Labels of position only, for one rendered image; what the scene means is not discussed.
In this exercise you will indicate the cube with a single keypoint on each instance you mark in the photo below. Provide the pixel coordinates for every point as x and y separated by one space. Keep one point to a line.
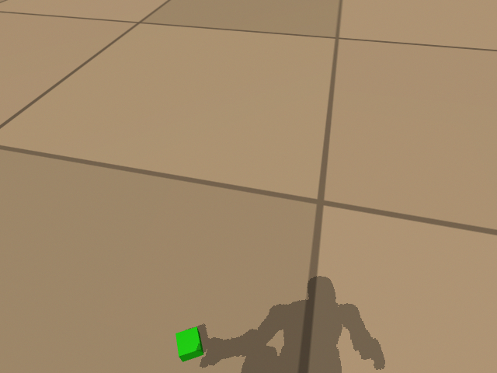
189 344

